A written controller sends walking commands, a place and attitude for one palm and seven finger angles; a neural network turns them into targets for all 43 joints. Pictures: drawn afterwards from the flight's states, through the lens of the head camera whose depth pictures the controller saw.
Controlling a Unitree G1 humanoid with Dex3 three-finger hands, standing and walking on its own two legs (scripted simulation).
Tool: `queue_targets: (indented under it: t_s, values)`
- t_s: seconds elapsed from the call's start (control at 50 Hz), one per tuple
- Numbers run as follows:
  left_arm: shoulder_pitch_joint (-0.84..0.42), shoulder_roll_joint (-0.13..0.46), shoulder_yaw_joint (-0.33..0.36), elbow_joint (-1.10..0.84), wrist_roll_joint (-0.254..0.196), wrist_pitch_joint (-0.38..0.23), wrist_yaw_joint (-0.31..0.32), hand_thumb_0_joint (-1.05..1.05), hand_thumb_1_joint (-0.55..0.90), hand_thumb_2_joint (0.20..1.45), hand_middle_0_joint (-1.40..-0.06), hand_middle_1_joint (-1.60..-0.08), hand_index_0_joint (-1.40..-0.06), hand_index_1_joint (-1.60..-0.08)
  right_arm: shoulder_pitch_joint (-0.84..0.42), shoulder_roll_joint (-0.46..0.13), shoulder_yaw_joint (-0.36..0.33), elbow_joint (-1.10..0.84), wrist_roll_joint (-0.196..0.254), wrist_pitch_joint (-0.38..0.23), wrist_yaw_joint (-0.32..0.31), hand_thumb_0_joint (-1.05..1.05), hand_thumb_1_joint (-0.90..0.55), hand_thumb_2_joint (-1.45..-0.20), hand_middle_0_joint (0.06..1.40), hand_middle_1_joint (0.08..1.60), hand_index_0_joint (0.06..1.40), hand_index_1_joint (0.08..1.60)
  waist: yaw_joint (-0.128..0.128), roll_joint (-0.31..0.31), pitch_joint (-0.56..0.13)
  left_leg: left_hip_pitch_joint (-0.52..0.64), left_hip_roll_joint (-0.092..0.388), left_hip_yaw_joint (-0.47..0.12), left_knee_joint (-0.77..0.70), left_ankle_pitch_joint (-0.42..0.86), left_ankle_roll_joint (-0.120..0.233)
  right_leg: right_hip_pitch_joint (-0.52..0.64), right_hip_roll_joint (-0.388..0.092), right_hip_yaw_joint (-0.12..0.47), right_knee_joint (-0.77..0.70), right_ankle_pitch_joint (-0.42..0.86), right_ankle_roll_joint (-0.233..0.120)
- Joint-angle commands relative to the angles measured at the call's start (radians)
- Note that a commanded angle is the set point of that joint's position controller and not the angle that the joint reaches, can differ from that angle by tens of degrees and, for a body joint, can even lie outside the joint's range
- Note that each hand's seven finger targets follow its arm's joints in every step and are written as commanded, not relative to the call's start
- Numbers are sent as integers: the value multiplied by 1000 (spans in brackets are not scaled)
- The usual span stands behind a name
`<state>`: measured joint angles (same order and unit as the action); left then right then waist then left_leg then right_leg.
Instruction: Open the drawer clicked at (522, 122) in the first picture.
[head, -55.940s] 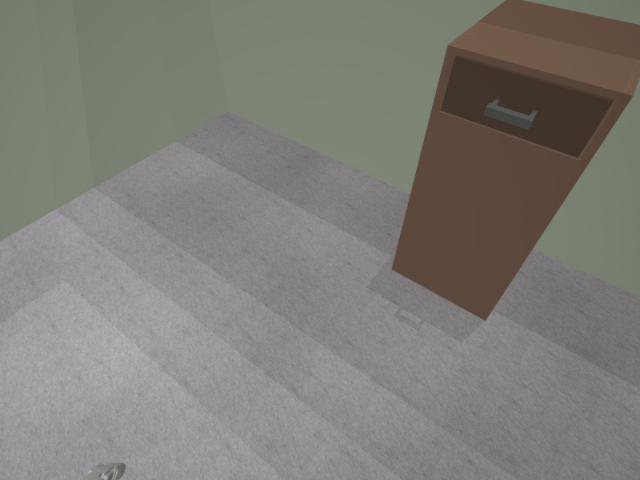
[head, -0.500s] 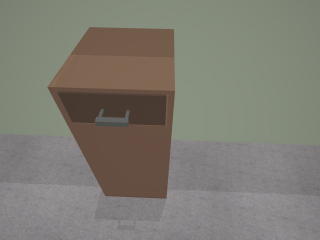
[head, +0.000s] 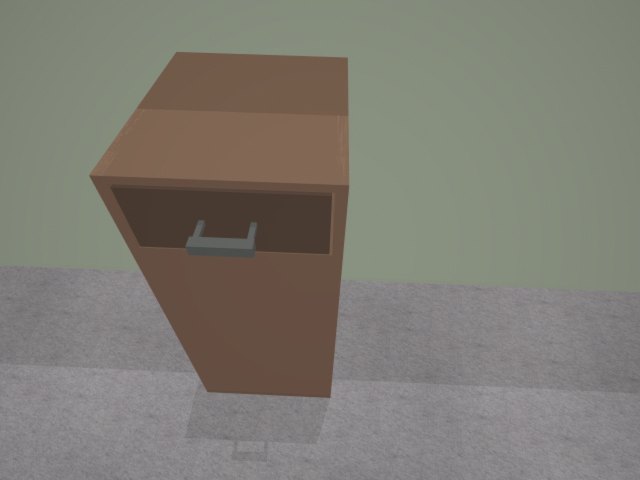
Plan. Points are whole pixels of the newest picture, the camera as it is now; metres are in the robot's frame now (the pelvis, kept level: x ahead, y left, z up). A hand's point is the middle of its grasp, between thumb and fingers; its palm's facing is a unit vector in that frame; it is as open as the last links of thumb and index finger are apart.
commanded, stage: look again from close up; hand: left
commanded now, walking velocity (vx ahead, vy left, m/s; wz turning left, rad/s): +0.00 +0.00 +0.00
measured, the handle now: (224, 237) +0.46 +0.19 +0.01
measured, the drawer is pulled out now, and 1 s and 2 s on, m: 0.00 0.00 0.00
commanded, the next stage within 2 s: shuffle to correct the standing spot in 0.30 s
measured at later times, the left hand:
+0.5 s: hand out of the picture -0.02 +0.14 -0.17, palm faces +0.05 -0.98 -0.17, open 7.4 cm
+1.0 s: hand out of the picture -0.02 +0.14 -0.18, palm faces +0.06 -0.98 -0.18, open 7.4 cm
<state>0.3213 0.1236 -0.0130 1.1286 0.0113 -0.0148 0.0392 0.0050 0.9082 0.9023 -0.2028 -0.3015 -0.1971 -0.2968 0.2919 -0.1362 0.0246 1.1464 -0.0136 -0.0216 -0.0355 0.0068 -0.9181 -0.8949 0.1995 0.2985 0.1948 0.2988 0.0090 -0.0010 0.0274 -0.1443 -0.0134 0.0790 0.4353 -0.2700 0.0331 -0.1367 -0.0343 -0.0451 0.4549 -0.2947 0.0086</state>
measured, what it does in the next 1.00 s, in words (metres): stands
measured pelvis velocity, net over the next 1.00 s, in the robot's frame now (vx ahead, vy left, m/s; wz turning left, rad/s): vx -0.03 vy -0.03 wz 0.01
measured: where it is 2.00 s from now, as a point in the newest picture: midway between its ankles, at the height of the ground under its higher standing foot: outside the picture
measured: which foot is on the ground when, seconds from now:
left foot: down 0.00-1.00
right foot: down 0.00-1.00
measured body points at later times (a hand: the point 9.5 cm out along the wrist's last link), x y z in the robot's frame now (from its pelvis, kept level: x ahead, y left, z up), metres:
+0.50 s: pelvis +0.00 -0.02 +0.00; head +0.01 -0.02 +0.45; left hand -0.03 +0.19 -0.16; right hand -0.01 -0.23 -0.16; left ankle -0.02 +0.10 -0.74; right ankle -0.03 -0.12 -0.74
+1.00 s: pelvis -0.03 -0.03 +0.00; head -0.03 -0.03 +0.45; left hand -0.02 +0.19 -0.16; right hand -0.06 -0.24 -0.16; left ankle -0.02 +0.10 -0.74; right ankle -0.03 -0.12 -0.74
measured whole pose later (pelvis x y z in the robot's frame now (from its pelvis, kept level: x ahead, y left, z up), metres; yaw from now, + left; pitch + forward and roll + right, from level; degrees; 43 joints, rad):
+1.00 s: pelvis -0.03 -0.03 +0.00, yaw +1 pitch -1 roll +0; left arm 0.30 0.16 0.02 1.06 0.02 0.01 0.02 0.01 0.91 0.90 -0.20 -0.30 -0.20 -0.30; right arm 0.35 -0.13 0.00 1.12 -0.03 0.01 -0.02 0.00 -0.91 -0.90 0.20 0.30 0.19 0.30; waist 0.00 -0.02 -0.01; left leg -0.24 0.03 0.05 0.50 -0.25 -0.01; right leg -0.22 0.00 -0.07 0.52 -0.29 -0.04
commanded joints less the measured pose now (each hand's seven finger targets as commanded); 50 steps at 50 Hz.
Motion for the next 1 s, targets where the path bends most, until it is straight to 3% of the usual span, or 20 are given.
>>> queue_targets:
  t_s: [0.0, 0.12, 0.38, 0.48, 0.58, 0.62, 0.7, 0.74, 0.8, 0.88, 0.94, 0.98]
  values:
    - [89, 86, 12, -18, 0, -7, 4, 0, 900, 900, -200, -300, -200, -300, 66, -89, -12, -23, 3, -12, -1, 0, -900, -900, 200, 300, 200, 300, -2, -5, 61, -30, 115, -107, -89, 223, 16, -40, -74, 66, -77, 191, -37]
    - [87, 88, 15, -22, 0, -9, 4, 0, 900, 900, -200, -300, -200, -300, 74, -84, -13, -19, 3, -13, -2, 0, -900, -900, 200, 300, 200, 300, -3, -3, 37, -22, 114, -106, -88, 227, 13, -28, -74, 70, -76, 203, -41]
    - [94, 79, 16, -22, 0, -10, 3, 0, 900, 900, -200, -300, -200, -300, 79, -70, -13, -15, 2, -10, -2, 0, -900, -900, 200, 300, 200, 300, -2, -2, 60, -37, 112, -103, -91, 200, 7, -41, -72, 75, -90, 189, -45]
    - [89, 107, 31, -60, 0, 0, 11, 0, 900, 900, -200, -300, -200, -300, 65, -83, -28, -47, 7, -7, -7, 0, -900, -900, 200, 300, 200, 300, 1, 10, 25, -13, 129, -99, -47, 416, 4, -49, -79, 85, -23, 359, -48]
    - [66, 124, 51, -106, 4, 14, 11, 0, 900, 900, -200, -300, -200, -300, 40, -107, -53, -89, 4, 17, -8, 0, -900, -900, 200, 300, 200, 300, 0, 15, -21, -16, 145, -93, 21, 454, 6, -86, -78, 93, 50, 381, -55]
    - [63, 129, 55, -118, 5, 16, 10, 0, 900, 900, -200, -300, -200, -300, 26, -107, -59, -106, 2, 25, -6, 0, -900, -900, 200, 300, 200, 300, 0, -12, -44, -40, 133, -81, 54, 377, 1, -85, -90, 117, 51, 385, -65]
    - [14, 143, 48, -128, 7, 10, 6, 0, 900, 900, -200, -300, -200, -300, 27, -65, -48, -110, 0, 32, 9, 0, -900, -900, 200, 300, 200, 300, -16, -94, 2, -88, 65, -51, 55, 11, -23, -169, -147, 200, -105, 16, -98]
    - [0, 140, 43, -123, 8, 10, 1, 0, 900, 900, -200, -300, -200, -300, 39, -62, -43, -94, -5, 35, 15, 0, -900, -900, 200, 300, 200, 300, -20, -98, 42, -62, 60, -54, 46, -37, -21, -238, -140, 209, -192, -234, -93]
    - [-20, 151, 47, -121, 10, 12, -6, 0, 900, 900, -200, -300, -200, -300, 82, -69, -38, -69, -14, 34, 23, 0, -900, -900, 200, 300, 200, 300, -26, -111, 101, -63, 52, -43, 48, -61, -17, -292, -122, 189, -244, -373, -82]
    - [-2, 142, 51, -116, 9, 17, -12, 0, 900, 900, -200, -300, -200, -300, 119, -69, -35, -57, -19, 28, 23, 0, -900, -900, 200, 300, 200, 300, -19, -28, 139, -123, 59, -76, -12, -146, -4, -281, -88, 146, -193, -377, -80]
    - [38, 113, 45, -103, 6, 11, -15, 0, 900, 900, -200, -300, -200, -300, 115, -72, -29, -59, -17, 14, 15, 0, -900, -900, 200, 300, 200, 300, 1, 59, 137, -181, 97, -136, -103, -156, 9, -197, -52, 104, -111, -226, -74]
    - [66, 96, 39, -92, 5, 3, -15, 0, 900, 900, -200, -300, -200, -300, 111, -77, -26, -60, -11, 3, 11, 0, -900, -900, 200, 300, 200, 300, 15, 85, 100, -197, 118, -165, -136, -136, 15, -122, -43, 76, -71, -100, -66]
